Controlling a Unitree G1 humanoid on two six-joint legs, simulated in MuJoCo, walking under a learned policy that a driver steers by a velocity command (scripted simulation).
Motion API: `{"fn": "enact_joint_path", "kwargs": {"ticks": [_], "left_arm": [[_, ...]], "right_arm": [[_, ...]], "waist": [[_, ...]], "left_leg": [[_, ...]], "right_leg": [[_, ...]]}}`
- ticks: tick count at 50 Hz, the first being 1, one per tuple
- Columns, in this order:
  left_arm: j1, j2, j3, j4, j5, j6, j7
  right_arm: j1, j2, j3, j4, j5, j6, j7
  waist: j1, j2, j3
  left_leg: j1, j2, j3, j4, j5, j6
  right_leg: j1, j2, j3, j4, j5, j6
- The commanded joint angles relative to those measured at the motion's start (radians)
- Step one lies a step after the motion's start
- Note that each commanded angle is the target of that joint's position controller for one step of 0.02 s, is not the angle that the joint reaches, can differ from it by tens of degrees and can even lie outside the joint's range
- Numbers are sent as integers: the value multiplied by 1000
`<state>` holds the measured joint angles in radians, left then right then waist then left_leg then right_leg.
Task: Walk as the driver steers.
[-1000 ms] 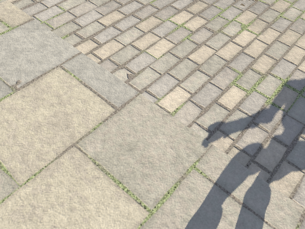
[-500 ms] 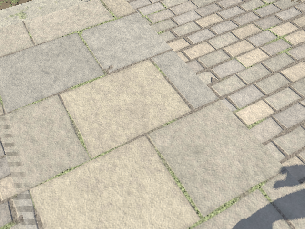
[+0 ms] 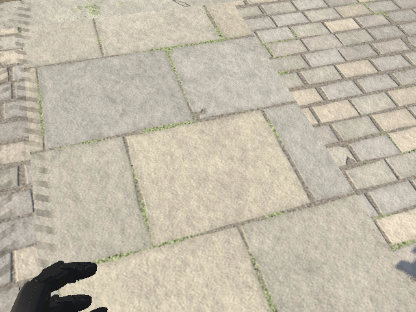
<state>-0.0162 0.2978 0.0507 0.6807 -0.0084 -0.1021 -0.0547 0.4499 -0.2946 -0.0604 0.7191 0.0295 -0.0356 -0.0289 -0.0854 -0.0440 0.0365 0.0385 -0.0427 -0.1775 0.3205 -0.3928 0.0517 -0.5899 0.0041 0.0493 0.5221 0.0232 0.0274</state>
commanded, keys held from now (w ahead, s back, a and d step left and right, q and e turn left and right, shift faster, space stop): w+q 0.10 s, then w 0.50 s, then w+e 0.40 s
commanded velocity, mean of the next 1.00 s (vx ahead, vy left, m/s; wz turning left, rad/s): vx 0.49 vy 0.00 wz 0.08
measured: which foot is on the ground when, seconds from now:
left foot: down 0.00-0.08, up 0.10-0.54, down 0.56-1.00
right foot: up 0.00-0.04, down 0.06-0.56, up 0.58-1.00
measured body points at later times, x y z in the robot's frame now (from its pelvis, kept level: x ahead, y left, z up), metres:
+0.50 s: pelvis +0.28 +0.02 +0.00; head +0.32 +0.03 +0.45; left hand +0.22 +0.30 -0.13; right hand +0.56 -0.16 -0.07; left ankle +0.42 +0.18 -0.71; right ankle +0.18 -0.13 -0.73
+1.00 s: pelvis +0.55 +0.09 +0.00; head +0.58 +0.09 +0.45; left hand +0.75 +0.33 -0.10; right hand +0.59 -0.20 -0.12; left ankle +0.42 +0.17 -0.73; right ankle +0.74 -0.04 -0.70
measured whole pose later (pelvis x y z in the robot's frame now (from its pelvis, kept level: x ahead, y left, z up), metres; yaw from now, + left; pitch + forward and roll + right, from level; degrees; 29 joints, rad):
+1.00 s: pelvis +0.55 +0.09 +0.00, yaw +0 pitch +1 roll +2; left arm 0.10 0.27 0.03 0.73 -0.02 -0.04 -0.05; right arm 0.33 -0.28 -0.06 0.81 0.00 -0.08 0.00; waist -0.08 -0.04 0.03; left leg 0.08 -0.04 0.20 0.21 -0.32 0.02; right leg -0.65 -0.08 0.01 0.65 0.03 -0.02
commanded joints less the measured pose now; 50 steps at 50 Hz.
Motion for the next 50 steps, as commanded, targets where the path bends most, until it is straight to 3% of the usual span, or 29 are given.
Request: {"fn": "enact_joint_path", "kwargs": {"ticks": [1,2,3,4,5,6,7,8,9,10,12,15,19,23,25,26,27,28,29,30,31,32,33,34,36,39,42,45,50], "left_arm": [[-42,127,41,-81,-4,-27,4],[49,153,57,-61,-2,-28,13],[187,185,73,-38,4,-28,22],[365,246,82,-30,21,-21,33],[384,272,85,1,30,-13,20],[345,156,59,-17,10,-11,20],[298,112,47,-13,4,-5,27],[262,105,42,-6,12,0,28],[243,91,39,5,20,2,29],[233,85,35,11,29,-3,32],[234,79,34,31,16,-16,33],[249,122,44,61,1,-22,35],[267,155,47,76,-11,-6,37],[353,190,52,116,-26,15,37],[363,205,55,129,-29,31,41],[350,209,53,130,-30,38,44],[357,187,43,133,-25,43,47],[358,138,20,114,-2,41,52],[459,15,-19,74,8,24,48],[415,100,-3,87,-12,4,44],[344,153,14,63,-42,-4,38],[293,143,10,54,-42,-6,39],[268,135,12,53,-25,-2,41],[282,130,17,59,-21,11,39],[316,90,12,75,-25,39,38],[262,69,10,57,-20,61,43],[200,57,8,41,-14,55,33],[92,32,-4,5,-9,48,15],[-13,38,-4,-69,-11,47,-14]], "right_arm": [[-26,-185,-57,-45,-1,-2,-8],[-41,-174,-53,-51,-6,2,-6],[-62,-146,-41,-66,-14,5,-1],[-50,-78,-15,-96,-39,4,1],[121,1,5,-110,7,-6,5],[68,-122,-16,-74,24,-8,4],[-46,-165,-29,-85,20,-9,7],[-103,-150,-24,-91,5,-10,4],[-143,-135,-26,-101,-8,-14,8],[-134,-114,-23,-102,-3,-12,14],[-129,-73,-13,-97,0,-7,18],[-213,-43,5,-124,-20,-9,24],[-333,-29,22,-142,-19,-34,49],[-436,-53,17,-178,-8,-40,64],[-424,-77,5,-182,-11,-41,69],[-356,-97,-9,-165,-16,-41,67],[-219,-137,-34,-121,-19,-38,61],[-47,-201,-59,-86,-22,-31,49],[5,-314,-76,-79,-36,-26,44],[12,-224,-54,-86,-22,-32,48],[-50,-175,-37,-85,-26,-39,49],[-104,-145,-28,-87,-28,-42,49],[-152,-117,-21,-84,-33,-46,52],[-185,-89,-13,-84,-41,-54,52],[-204,-87,-17,-68,-41,-73,51],[-202,-105,-27,-36,-47,-88,41],[-202,-115,-30,-16,-46,-86,31],[-167,-138,-35,8,-40,-80,22],[-104,-167,-48,54,-19,-43,16]], "waist": [[58,201,20],[106,208,-41],[178,195,-156],[229,57,-350],[118,-341,-479],[150,-191,-343],[165,-96,-196],[145,-9,-119],[128,2,-68],[102,-26,-57],[85,-44,-43],[87,-19,2],[126,-7,20],[155,-18,33],[129,-26,19],[79,-27,-22],[12,-14,-108],[-63,46,-232],[4,318,-350],[-32,265,-396],[-26,221,-253],[-3,158,-178],[25,125,-122],[58,134,-101],[87,131,-82],[89,99,-18],[73,94,6],[27,79,39],[2,82,64]], "left_leg": [[-81,242,-179,4,505,107],[-87,207,-159,107,660,87],[-162,145,-122,301,694,51],[-346,61,-72,616,404,15],[-673,-54,-33,928,-224,-37],[-760,22,-52,1021,-160,-44],[-778,59,-5,1008,-63,-43],[-737,96,25,976,1,-42],[-709,119,29,931,33,-38],[-661,138,27,904,54,-33],[-646,145,46,835,50,-33],[-702,166,74,674,126,-49],[-630,150,141,412,344,-53],[-592,119,164,275,365,-33],[-542,94,183,229,306,-5],[-435,66,209,192,306,15],[-238,34,233,176,306,41],[30,150,103,204,305,89],[321,409,-410,100,102,251],[330,432,-585,-10,8,271],[236,410,-424,-11,53,230],[116,369,-287,-17,161,205],[7,334,-195,-42,250,189],[-69,309,-127,-75,311,176],[-150,301,-43,-135,364,181],[-179,298,73,-191,416,175],[-156,266,192,-206,445,140],[-129,267,268,-214,453,118],[61,321,317,-116,614,94]], "right_leg": [[129,14,-14,-21,-71,-35],[264,34,-43,-46,-84,-60],[496,-12,-20,-38,-64,-99],[820,-212,202,-1,-163,-162],[1061,-429,728,-169,-421,-303],[953,-393,713,-241,-578,-267],[802,-355,527,-248,-530,-235],[663,-315,412,-259,-388,-225],[560,-280,332,-280,-287,-229],[500,-258,275,-305,-239,-231],[458,-248,210,-351,-187,-256],[442,-263,141,-401,-107,-282],[432,-205,3,-403,-24,-240],[523,-250,-2,-372,-8,-210],[582,-271,-7,-310,97,-189],[586,-254,-36,-216,240,-169],[545,-210,-80,-41,352,-142],[381,-164,-120,231,185,-100],[0,14,-117,617,-422,-30],[-118,8,38,760,-589,-35],[-196,-43,44,795,-528,-50],[-177,-88,27,755,-443,-56],[-144,-117,25,697,-384,-53],[-83,-141,39,662,-339,-50],[-21,-140,45,629,-298,-33],[-82,-130,74,531,-190,-9],[-91,-112,58,356,-11,-7],[-65,-99,-9,204,88,-20],[-123,-73,-73,96,-47,-74]]}}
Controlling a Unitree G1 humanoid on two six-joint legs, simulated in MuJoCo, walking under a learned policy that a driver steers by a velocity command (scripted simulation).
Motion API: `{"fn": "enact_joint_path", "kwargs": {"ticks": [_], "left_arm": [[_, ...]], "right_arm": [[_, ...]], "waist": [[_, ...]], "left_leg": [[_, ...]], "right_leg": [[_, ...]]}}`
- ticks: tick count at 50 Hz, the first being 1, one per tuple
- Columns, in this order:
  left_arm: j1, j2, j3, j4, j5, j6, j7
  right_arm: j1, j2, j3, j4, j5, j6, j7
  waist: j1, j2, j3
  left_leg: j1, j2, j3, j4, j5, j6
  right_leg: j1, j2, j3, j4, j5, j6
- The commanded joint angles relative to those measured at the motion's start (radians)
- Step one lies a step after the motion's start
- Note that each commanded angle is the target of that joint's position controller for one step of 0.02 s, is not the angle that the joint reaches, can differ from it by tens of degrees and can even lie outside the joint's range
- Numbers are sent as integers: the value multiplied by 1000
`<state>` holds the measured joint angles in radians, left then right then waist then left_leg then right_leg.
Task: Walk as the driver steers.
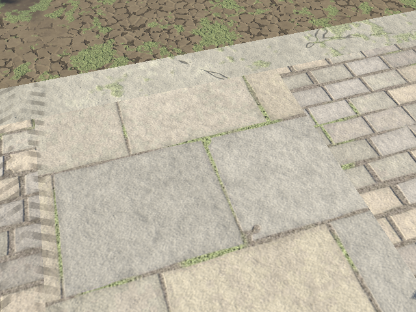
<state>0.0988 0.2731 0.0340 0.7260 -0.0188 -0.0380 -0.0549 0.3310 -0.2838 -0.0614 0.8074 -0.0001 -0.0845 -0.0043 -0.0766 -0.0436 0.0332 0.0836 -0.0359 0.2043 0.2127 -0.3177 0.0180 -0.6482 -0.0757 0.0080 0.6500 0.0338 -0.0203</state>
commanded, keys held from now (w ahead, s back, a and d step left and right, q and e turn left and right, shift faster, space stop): w+e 0.64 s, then w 0.30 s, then w+q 0.06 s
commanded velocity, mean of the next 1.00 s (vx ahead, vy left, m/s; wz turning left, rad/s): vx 0.50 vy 0.00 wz -0.46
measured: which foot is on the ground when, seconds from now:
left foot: down 0.00-0.10, up 0.12-0.54, down 0.56-1.00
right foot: up 0.00-0.08, down 0.10-0.56, up 0.58-1.00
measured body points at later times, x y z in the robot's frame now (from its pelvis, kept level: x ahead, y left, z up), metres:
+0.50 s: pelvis +0.30 -0.04 +0.00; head +0.33 -0.06 +0.45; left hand +0.43 +0.24 -0.10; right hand +0.46 -0.33 -0.07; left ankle +0.51 +0.07 -0.71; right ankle +0.19 -0.11 -0.74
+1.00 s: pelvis +0.55 -0.12 +0.00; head +0.58 -0.14 +0.45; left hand +0.86 -0.04 -0.07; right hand +0.40 -0.37 -0.13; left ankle +0.51 +0.05 -0.74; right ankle +0.62 -0.30 -0.71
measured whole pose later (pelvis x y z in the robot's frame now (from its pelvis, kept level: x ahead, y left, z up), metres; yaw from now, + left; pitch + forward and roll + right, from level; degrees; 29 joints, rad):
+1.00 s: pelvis +0.55 -0.12 +0.00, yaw -28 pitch +2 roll +2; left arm 0.05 0.26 0.03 0.62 -0.02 -0.05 -0.04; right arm 0.39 -0.30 -0.06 0.86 0.03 -0.07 0.01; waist -0.12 -0.03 0.03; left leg 0.02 -0.01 0.07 0.26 -0.31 -0.01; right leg -0.56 -0.06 0.02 0.58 -0.08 -0.02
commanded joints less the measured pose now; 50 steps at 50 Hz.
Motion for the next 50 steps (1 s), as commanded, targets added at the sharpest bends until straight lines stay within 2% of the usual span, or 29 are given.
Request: {"fn": "enact_joint_path", "kwargs": {"ticks": [1,3,4,5,6,7,8,9,10,11,12,14,19,23,25,27,28,29,30,31,32,33,34,35,37,40,43,47,50], "left_arm": [[-119,72,17,-125,-1,-16,-19],[-16,115,42,-118,-1,-9,-19],[125,159,69,-87,-5,-6,-11],[295,227,103,-48,-6,3,7],[305,343,123,-49,-12,4,22],[332,281,103,-77,-7,-8,21],[301,225,88,-70,2,-18,20],[244,198,81,-73,-2,-24,22],[176,165,71,-85,-2,-25,24],[137,141,62,-102,10,-26,28],[121,138,61,-112,15,-26,31],[124,153,65,-105,9,-29,41],[185,192,77,-77,-4,-14,67],[253,190,78,-51,-12,-1,72],[253,184,78,-49,-10,3,75],[227,167,74,-56,-5,7,73],[225,121,58,-66,1,4,69],[258,56,34,-84,25,1,68],[387,43,26,-118,-19,-9,66],[352,155,47,-81,-29,-6,71],[241,195,60,-95,-19,0,69],[196,173,58,-102,-6,4,71],[166,153,58,-113,3,1,67],[172,130,55,-115,-3,2,61],[180,89,45,-111,-6,5,55],[108,60,29,-134,9,1,51],[23,43,14,-145,10,-16,34],[-89,55,13,-174,0,-28,20],[-85,89,28,-186,0,-37,16]], "right_arm": [[5,-189,-50,-35,12,15,-12],[-12,-217,-58,-43,15,33,-24],[-29,-220,-57,-49,17,41,-29],[-26,-201,-47,-63,10,36,-36],[86,-46,1,-114,-29,9,-16],[11,-99,2,-124,0,-33,1],[-102,-157,-14,-157,41,-55,11],[-134,-147,-7,-170,37,-67,8],[-142,-145,-10,-163,10,-68,0],[-124,-156,-18,-161,-5,-59,-2],[-109,-153,-20,-161,-11,-47,-1],[-99,-122,-13,-160,-18,-27,-1],[-281,-61,15,-203,-16,-23,5],[-363,-94,4,-226,7,-36,22],[-348,-122,-10,-225,9,-44,27],[-243,-146,-28,-199,9,-53,22],[-137,-178,-44,-185,-5,-58,15],[12,-233,-57,-174,-13,-54,6],[55,-291,-71,-133,-17,-39,18],[7,-178,-49,-161,0,-36,21],[-33,-128,-34,-166,2,-30,14],[-67,-114,-26,-164,-9,-26,16],[-85,-96,-20,-150,-13,-24,17],[-91,-87,-15,-140,-18,-27,17],[-83,-82,-15,-117,-8,-35,20],[-71,-127,-29,-86,3,-37,19],[-62,-155,-33,-64,13,-25,17],[15,-186,-37,-17,27,-7,17],[32,-203,-40,9,38,11,14]], "waist": [[10,97,49],[79,141,-41],[161,133,-117],[242,77,-207],[130,-208,-294],[191,-119,-452],[216,-60,-308],[175,10,-202],[129,53,-129],[93,34,-106],[72,20,-94],[57,20,-73],[122,-18,-33],[153,-42,-38],[134,-63,-40],[70,-83,-66],[17,-54,-155],[-22,98,-305],[52,444,-360],[21,267,-254],[-2,176,-141],[13,107,-89],[27,106,-42],[49,135,-29],[61,152,-27],[58,122,-11],[32,111,-4],[-4,121,13],[35,135,15]], "left_leg": [[37,317,-49,42,689,116],[54,308,-22,229,1038,91],[-4,280,2,416,1079,65],[-215,241,4,686,869,24],[-698,45,-45,1067,-120,-51],[-834,-17,-291,1216,-285,-47],[-918,43,-322,1203,-194,-25],[-902,86,-311,1114,-105,-11],[-845,118,-302,1021,-61,-17],[-768,138,-308,972,-29,-25],[-724,142,-305,939,-16,-37],[-696,142,-279,850,5,-68],[-606,74,-244,467,336,-101],[-552,35,-275,315,382,-87],[-530,36,-295,280,312,-60],[-390,35,-273,230,270,-15],[-200,103,-319,233,253,31],[58,288,-517,244,196,88],[262,472,-1013,119,-98,243],[186,447,-994,75,-288,213],[72,401,-806,73,-219,170],[-39,351,-689,60,-71,154],[-113,312,-606,41,37,158],[-167,284,-538,18,100,153],[-199,266,-462,-17,183,174],[-192,280,-393,-55,292,206],[-194,252,-303,-67,346,189],[-154,270,-272,-49,354,166],[-111,298,-305,22,449,144]], "right_leg": [[-30,30,-59,-40,-108,-45],[132,104,-119,-26,-210,-88],[326,145,-129,-72,-184,-122],[631,102,-10,-102,-144,-170],[1016,-175,531,-137,-225,-359],[1111,-264,855,-310,-371,-433],[1025,-235,707,-347,-332,-370],[875,-190,580,-348,-253,-332],[726,-150,483,-356,-135,-304],[623,-122,423,-375,-35,-298],[562,-105,400,-396,12,-299],[473,-88,339,-417,95,-301],[359,11,223,-401,16,-218],[431,-24,322,-338,-107,-189],[492,-52,389,-280,-129,-172],[490,-33,405,-189,-90,-141],[441,19,359,-26,-88,-108],[305,102,251,268,-345,-66],[-47,178,163,548,-659,-20],[-136,97,192,652,-582,-3],[-149,68,160,663,-485,4],[-107,40,140,639,-419,10],[-90,19,143,587,-380,12],[-44,1,137,552,-358,9],[-16,-1,112,483,-355,14],[-45,-16,90,314,-278,27],[10,-18,39,116,-124,28],[81,13,0,-36,-67,13],[167,40,-5,-120,-140,-23]]}}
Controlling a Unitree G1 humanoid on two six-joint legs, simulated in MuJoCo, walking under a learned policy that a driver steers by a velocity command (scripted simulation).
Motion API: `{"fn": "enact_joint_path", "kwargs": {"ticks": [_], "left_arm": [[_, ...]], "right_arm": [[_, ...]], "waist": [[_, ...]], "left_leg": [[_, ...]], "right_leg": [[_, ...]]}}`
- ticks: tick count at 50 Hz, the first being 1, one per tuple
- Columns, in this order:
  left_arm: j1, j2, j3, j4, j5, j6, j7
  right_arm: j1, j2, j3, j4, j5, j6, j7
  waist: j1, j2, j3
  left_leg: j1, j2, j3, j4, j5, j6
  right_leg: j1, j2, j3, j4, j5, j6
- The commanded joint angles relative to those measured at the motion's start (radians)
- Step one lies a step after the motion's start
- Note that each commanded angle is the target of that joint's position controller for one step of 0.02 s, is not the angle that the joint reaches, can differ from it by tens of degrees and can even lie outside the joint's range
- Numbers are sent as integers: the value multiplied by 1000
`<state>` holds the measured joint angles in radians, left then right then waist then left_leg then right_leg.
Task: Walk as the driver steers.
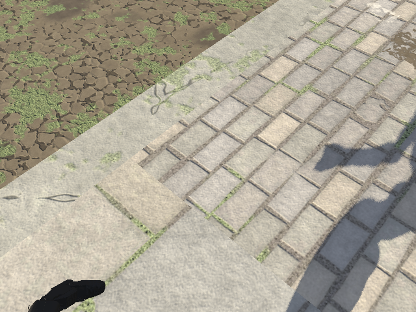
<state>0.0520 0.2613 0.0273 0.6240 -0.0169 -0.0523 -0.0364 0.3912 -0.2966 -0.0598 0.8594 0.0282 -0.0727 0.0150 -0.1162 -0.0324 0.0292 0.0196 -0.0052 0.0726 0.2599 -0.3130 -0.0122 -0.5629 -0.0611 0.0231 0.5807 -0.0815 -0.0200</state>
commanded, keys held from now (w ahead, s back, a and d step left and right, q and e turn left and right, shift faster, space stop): w+q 1.00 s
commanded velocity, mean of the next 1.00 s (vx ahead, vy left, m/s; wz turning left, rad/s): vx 0.50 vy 0.00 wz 0.46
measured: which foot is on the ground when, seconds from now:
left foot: down 0.00-0.06, up 0.08-0.56, down 0.58-1.00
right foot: up 0.00-0.04, down 0.06-0.60, up 0.62-1.00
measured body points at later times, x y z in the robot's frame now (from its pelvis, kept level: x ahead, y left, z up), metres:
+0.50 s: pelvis +0.26 -0.01 +0.00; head +0.29 +0.00 +0.45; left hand +0.21 +0.28 -0.13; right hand +0.51 -0.19 -0.10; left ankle +0.40 +0.16 -0.70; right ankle +0.15 -0.13 -0.74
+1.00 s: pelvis +0.53 +0.09 +0.00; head +0.55 +0.12 +0.45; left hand +0.60 +0.42 -0.08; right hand +0.72 -0.13 -0.11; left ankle +0.41 +0.14 -0.74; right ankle +0.75 +0.05 -0.71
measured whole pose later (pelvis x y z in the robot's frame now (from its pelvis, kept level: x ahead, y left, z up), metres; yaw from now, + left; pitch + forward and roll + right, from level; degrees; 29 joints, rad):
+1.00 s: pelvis +0.53 +0.09 +0.00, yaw +32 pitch +2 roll +1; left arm 0.03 0.28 0.05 0.70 -0.01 -0.09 -0.02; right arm 0.34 -0.29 -0.08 0.72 0.03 -0.04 -0.01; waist -0.08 -0.03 0.03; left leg -0.12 -0.11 -0.17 0.44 -0.34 0.07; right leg -0.57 -0.03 0.09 0.55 0.01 0.05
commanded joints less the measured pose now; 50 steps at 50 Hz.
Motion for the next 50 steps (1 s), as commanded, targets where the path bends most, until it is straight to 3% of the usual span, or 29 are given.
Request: {"fn": "enact_joint_path", "kwargs": {"ticks": [1,2,3,4,5,6,7,8,10,12,15,19,24,27,28,29,30,31,32,33,34,35,36,38,40,44,47,50], "left_arm": [[40,124,49,-62,3,-26,1],[177,170,75,-19,10,-25,10],[359,246,99,9,26,-20,25],[392,318,108,16,35,-11,29],[392,220,85,16,29,-13,27],[333,181,69,22,19,-17,26],[268,148,59,24,17,-22,23],[217,116,51,27,20,-28,19],[168,91,50,40,30,-47,16],[157,99,57,63,30,-63,20],[175,121,68,97,36,-66,32],[201,157,77,124,28,-56,45],[274,193,91,172,5,-22,49],[257,234,101,171,-5,1,59],[245,244,103,167,-7,11,62],[231,235,97,162,-11,13,67],[264,167,72,141,23,2,66],[313,64,36,85,29,-31,53],[197,161,53,72,-5,-69,37],[127,173,56,45,-33,-86,31],[128,157,53,53,-17,-92,37],[136,166,60,66,11,-87,44],[157,169,64,72,19,-75,42],[177,150,66,75,28,-53,43],[127,124,57,56,33,-40,46],[-29,79,37,20,26,-45,33],[-70,107,45,7,11,-51,20],[-51,144,61,-1,4,-62,10]], "right_arm": [[-45,-195,-41,-41,12,4,-8],[-42,-173,-31,-41,8,5,-10],[-52,-111,-4,-69,-18,-1,-10],[68,2,29,-90,-17,-16,-8],[16,-110,1,-71,6,-23,-8],[-55,-150,-15,-97,22,-25,-6],[-91,-139,-15,-103,15,-22,-10],[-105,-129,-19,-103,1,-14,-13],[-66,-90,-18,-89,3,13,-13],[-75,-59,-15,-94,3,32,-14],[-138,-47,-14,-121,-4,39,-11],[-264,-23,0,-162,-7,32,16],[-394,-26,4,-237,-6,31,45],[-334,-70,-20,-252,-6,39,53],[-231,-104,-41,-232,-3,42,49],[-68,-159,-74,-190,-2,45,36],[49,-253,-103,-164,1,58,12],[-18,-314,-104,-199,3,46,13],[-1,-222,-77,-212,-5,32,22],[-26,-179,-65,-205,-12,19,22],[-87,-152,-56,-209,-11,10,25],[-144,-114,-46,-219,-13,7,22],[-175,-102,-40,-237,-25,6,17],[-180,-109,-43,-238,-22,3,8],[-157,-137,-51,-228,-19,2,-5],[-109,-149,-58,-214,-10,17,-23],[-63,-144,-56,-197,-4,25,-25],[-47,-130,-53,-193,1,31,-34]], "waist": [[131,120,-22],[196,102,-111],[271,7,-262],[209,-255,-395],[251,-148,-356],[233,-123,-210],[201,-83,-141],[172,-82,-86],[123,-91,-56],[105,-55,-25],[112,-26,6],[155,-5,44],[193,2,80],[130,-50,-1],[69,-56,-61],[-21,-33,-144],[-39,132,-227],[69,316,-344],[-9,156,-364],[-1,122,-232],[54,25,-142],[90,33,-107],[118,66,-88],[139,68,-74],[130,63,-46],[68,100,-23],[48,115,-36],[75,140,-39]], "left_leg": [[-63,247,-152,62,564,154],[-123,196,-116,227,634,125],[-317,136,-74,525,388,80],[-654,-16,-78,861,-238,22],[-748,16,-199,989,-268,23],[-806,56,-187,1008,-182,33],[-781,96,-167,977,-96,30],[-750,119,-167,934,-34,24],[-652,143,-175,903,39,13],[-660,144,-180,874,84,1],[-718,141,-193,751,211,-10],[-689,125,-122,526,369,5],[-727,101,-51,388,289,56],[-572,11,33,381,140,113],[-438,-32,54,368,112,141],[-187,-68,39,297,171,181],[110,100,-234,284,210,245],[376,322,-832,119,-6,454],[373,335,-862,24,-53,417],[263,304,-716,21,6,376],[108,258,-598,23,130,342],[-4,221,-510,16,234,322],[-86,196,-469,-4,302,317],[-177,168,-411,-28,406,320],[-239,143,-353,-40,452,313],[-295,77,-297,-12,340,246],[-267,103,-357,53,282,232],[-211,132,-465,157,205,224]], "right_leg": [[211,49,-39,-98,-11,-43],[426,57,-44,-108,6,-67],[720,-126,140,-74,25,-128],[973,-366,570,-178,-159,-266],[904,-347,634,-251,-298,-259],[791,-317,485,-273,-283,-222],[675,-273,377,-301,-218,-200],[580,-237,292,-337,-149,-187],[466,-205,176,-402,-48,-175],[428,-205,89,-437,57,-179],[449,-198,-15,-456,135,-174],[475,-184,-133,-471,150,-149],[641,-230,-195,-405,258,-127],[694,-230,-236,-212,719,-94],[674,-216,-251,-60,824,-79],[563,-177,-272,160,758,-44],[283,-115,-268,484,245,5],[-117,112,-102,813,-498,60],[-219,65,80,848,-474,35],[-259,26,71,801,-393,10],[-216,-19,68,709,-319,5],[-150,-50,69,620,-277,11],[-86,-63,72,588,-247,19],[-41,-60,53,515,-215,51],[-45,-46,32,403,-136,84],[34,16,17,90,124,99],[82,42,38,3,166,86],[126,54,58,-63,51,49]]}}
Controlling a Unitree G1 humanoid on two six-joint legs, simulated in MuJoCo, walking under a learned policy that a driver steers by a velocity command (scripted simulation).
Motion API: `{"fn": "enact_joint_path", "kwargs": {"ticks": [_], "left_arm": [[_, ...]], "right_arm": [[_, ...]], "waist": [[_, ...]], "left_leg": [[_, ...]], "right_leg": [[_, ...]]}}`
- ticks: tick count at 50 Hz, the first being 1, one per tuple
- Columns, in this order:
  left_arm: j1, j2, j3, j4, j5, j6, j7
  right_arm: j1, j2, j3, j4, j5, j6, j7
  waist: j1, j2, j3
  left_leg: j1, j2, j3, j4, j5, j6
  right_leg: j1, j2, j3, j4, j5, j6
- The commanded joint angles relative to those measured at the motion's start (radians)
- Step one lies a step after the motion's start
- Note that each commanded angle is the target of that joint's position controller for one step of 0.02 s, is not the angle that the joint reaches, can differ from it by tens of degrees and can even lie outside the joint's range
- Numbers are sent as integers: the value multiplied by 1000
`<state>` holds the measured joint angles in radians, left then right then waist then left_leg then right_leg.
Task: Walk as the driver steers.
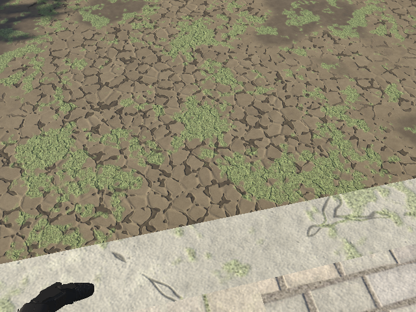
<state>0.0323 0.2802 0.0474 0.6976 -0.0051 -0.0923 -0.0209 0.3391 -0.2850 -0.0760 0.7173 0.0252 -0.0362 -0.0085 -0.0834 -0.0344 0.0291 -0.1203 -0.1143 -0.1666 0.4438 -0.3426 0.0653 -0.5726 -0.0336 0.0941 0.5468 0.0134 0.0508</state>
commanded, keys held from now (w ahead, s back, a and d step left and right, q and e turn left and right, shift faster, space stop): w+q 0.80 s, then w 0.20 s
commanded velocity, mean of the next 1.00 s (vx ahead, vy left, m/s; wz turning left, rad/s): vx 0.50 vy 0.00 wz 0.56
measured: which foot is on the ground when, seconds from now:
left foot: down 0.00-0.06, up 0.08-0.54, down 0.56-1.00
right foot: up 0.00-0.04, down 0.06-0.54, up 0.56-1.00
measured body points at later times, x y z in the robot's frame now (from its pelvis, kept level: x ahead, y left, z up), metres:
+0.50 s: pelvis +0.23 +0.01 -0.01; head +0.25 +0.03 +0.44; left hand +0.16 +0.29 -0.14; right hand +0.50 -0.15 -0.08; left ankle +0.33 +0.16 -0.71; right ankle +0.17 -0.14 -0.74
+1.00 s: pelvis +0.43 +0.09 -0.01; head +0.43 +0.08 +0.44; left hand +0.46 +0.39 -0.10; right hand +0.60 -0.13 -0.14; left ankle +0.33 +0.15 -0.74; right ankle +0.56 +0.06 -0.73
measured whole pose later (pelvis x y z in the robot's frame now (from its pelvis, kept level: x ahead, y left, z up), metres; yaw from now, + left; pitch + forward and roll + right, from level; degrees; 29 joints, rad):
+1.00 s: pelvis +0.43 +0.09 -0.01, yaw +34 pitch +0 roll +1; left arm 0.16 0.23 0.02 0.70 0.02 0.01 -0.01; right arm 0.46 -0.26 -0.05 0.70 -0.02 0.03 -0.02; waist -0.07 -0.01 -0.05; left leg -0.18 -0.14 -0.16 0.60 -0.40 0.06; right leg -0.46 0.00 -0.01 0.69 -0.23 0.01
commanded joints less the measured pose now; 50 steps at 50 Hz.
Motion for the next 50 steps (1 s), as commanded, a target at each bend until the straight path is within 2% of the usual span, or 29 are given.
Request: {"fn": "enact_joint_path", "kwargs": {"ticks": [1,2,3,4,5,6,7,8,9,11,15,20,23,25,27,28,29,30,31,32,33,36,37,40,44,47,48,49,50], "left_arm": [[15,131,47,-64,-11,-27,-6],[102,147,59,-41,-2,-32,1],[234,194,73,-30,18,-36,11],[335,274,90,-6,33,-20,13],[345,215,78,6,1,-10,7],[305,147,59,-7,-2,-3,13],[254,121,46,-16,7,10,19],[213,90,34,-14,14,17,24],[188,69,26,-12,26,19,32],[188,58,28,3,21,8,36],[227,118,53,40,22,1,39],[247,148,59,64,3,36,40],[270,173,62,77,-14,56,32],[247,208,70,73,-35,63,34],[214,171,54,68,-36,65,40],[221,70,26,41,14,54,39],[255,73,16,-30,-9,23,32],[187,155,37,-36,-47,7,26],[176,158,39,-37,-52,7,27],[195,143,39,-12,-27,9,34],[195,135,41,-16,-1,15,38],[207,101,38,-14,12,47,37],[210,65,13,-6,90,100,30],[92,55,6,-47,56,129,37],[45,39,-4,-56,43,117,21],[56,48,-1,-69,34,97,18],[93,44,-1,-71,17,88,15],[162,22,-7,-50,16,84,8],[257,26,0,-31,13,69,15]], "right_arm": [[-10,-140,-36,-57,2,-1,-12],[-16,-118,-29,-66,0,-1,-13],[-2,-57,-7,-78,-1,-4,-12],[158,12,9,-96,23,-14,-11],[155,-84,-2,-91,35,-16,-12],[44,-147,-24,-93,24,-6,-15],[-16,-146,-27,-115,5,9,-24],[-52,-137,-29,-130,-10,16,-27],[-42,-118,-30,-135,-8,24,-24],[-17,-71,-25,-137,-1,38,-24],[-101,-30,-8,-174,-12,45,-17],[-184,-1,11,-187,-7,49,10],[-219,-4,10,-213,-1,63,26],[-174,-27,-3,-214,3,70,27],[119,-116,-55,-113,6,67,14],[202,-242,-76,-94,8,65,-5],[151,-265,-58,-149,-9,48,14],[100,-184,-46,-151,-14,39,25],[96,-133,-31,-130,-11,37,28],[73,-94,-18,-123,-12,32,23],[17,-71,-8,-138,-22,26,18],[11,-73,-8,-134,-35,11,-2],[41,-127,-26,-103,-42,14,-8],[52,-88,-12,-107,-37,23,-11],[117,-95,-10,-86,-28,46,-7],[125,-114,-14,-72,-43,49,-12],[96,-117,-14,-82,-52,55,-16],[68,-118,-14,-80,-46,59,-26],[20,-104,-7,-92,-37,60,-32]], "waist": [[72,156,-51],[114,158,-97],[170,75,-216],[117,-243,-373],[134,-241,-335],[170,-128,-190],[157,-70,-113],[140,-52,-50],[113,-80,-26],[94,-112,-27],[108,-45,-21],[140,-43,7],[144,-59,35],[98,-67,4],[-51,26,-148],[-29,301,-166],[22,372,-347],[0,224,-268],[15,184,-135],[48,78,-91],[82,77,-65],[115,89,-66],[109,126,-112],[77,124,-47],[41,124,-48],[34,152,-17],[49,153,-20],[73,174,-18],[142,128,-18]], "left_leg": [[-71,236,-245,12,227,137],[-87,190,-222,112,268,110],[-183,129,-147,367,180,59],[-509,-14,-22,697,-268,-17],[-670,63,-22,854,-269,-37],[-720,104,-10,919,-177,-52],[-707,133,26,928,-106,-55],[-685,157,28,890,-51,-57],[-632,182,29,862,-19,-58],[-573,195,65,799,10,-63],[-604,224,80,617,126,-73],[-533,204,158,413,267,-39],[-466,175,210,341,188,-8],[-357,134,245,288,76,25],[57,50,259,125,233,85],[232,277,-134,61,391,173],[371,455,-650,-130,123,376],[291,456,-614,-184,-15,357],[195,416,-501,-161,-59,314],[90,369,-412,-136,-63,265],[-11,319,-341,-117,-9,233],[-123,252,-283,-132,20,221],[-132,218,-200,-139,150,200],[-222,183,-188,-140,121,196],[-175,200,-200,-89,225,170],[-153,222,-226,-28,312,160],[-189,213,-231,-16,254,138],[-252,189,-206,-1,268,117],[-277,182,-224,93,207,84]], "right_leg": [[197,34,-27,-52,-77,-40],[327,34,-48,-82,-63,-64],[557,-121,100,-77,-95,-131],[888,-368,535,-140,-284,-310],[869,-407,731,-228,-610,-332],[747,-356,593,-241,-659,-285],[628,-320,462,-246,-561,-253],[518,-274,352,-254,-447,-239],[442,-238,258,-272,-354,-226],[389,-204,127,-294,-226,-230],[422,-248,21,-303,-58,-265],[438,-239,-128,-237,90,-236],[438,-259,-166,-188,113,-217],[459,-269,-197,-100,294,-195],[347,-173,-289,292,325,-112],[78,-57,-274,703,-425,-46],[-170,82,-50,931,-642,-11],[-260,34,17,906,-557,-24],[-299,5,-7,869,-522,-41],[-255,-35,0,807,-460,-48],[-196,-54,6,727,-385,-48],[-116,-52,-3,606,-278,-33],[-65,-51,-83,558,-284,-10],[-27,-30,-94,419,-190,9],[20,4,-103,323,-160,-20],[67,24,-108,247,-263,-44],[167,39,-98,188,-284,-44],[286,72,-131,149,-273,-41],[393,39,-70,-32,-236,-70]]}}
